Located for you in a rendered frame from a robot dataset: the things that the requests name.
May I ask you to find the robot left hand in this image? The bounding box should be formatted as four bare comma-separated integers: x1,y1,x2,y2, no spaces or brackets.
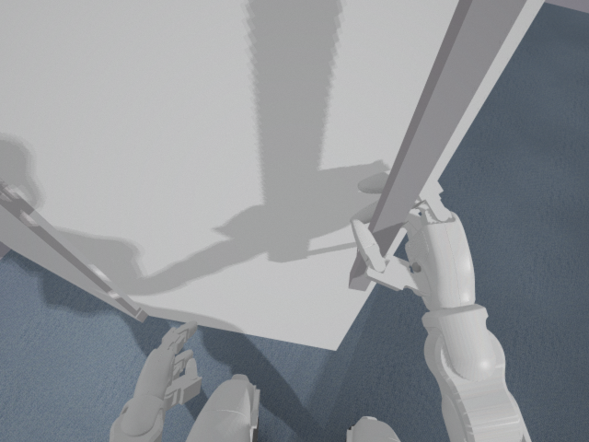
133,320,202,411

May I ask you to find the robot right forearm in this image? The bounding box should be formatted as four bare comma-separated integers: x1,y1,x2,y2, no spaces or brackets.
422,304,532,442

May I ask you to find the robot right thigh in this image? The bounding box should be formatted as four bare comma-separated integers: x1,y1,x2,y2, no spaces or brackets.
346,419,400,442

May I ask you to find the robot left forearm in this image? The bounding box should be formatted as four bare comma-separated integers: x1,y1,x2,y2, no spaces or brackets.
110,395,166,442

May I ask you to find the robot left thigh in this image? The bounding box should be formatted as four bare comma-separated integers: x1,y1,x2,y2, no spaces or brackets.
186,379,260,442

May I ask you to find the robot right hand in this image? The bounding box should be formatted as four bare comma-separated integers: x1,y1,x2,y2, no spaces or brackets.
350,170,476,311

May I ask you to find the handle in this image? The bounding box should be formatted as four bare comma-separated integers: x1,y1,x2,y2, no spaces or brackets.
349,0,527,291

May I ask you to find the fridge door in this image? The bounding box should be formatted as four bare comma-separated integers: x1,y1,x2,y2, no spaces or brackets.
0,0,545,351

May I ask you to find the robot thigh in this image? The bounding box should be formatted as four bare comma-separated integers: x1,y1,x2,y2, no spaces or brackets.
186,379,260,442
346,419,400,442

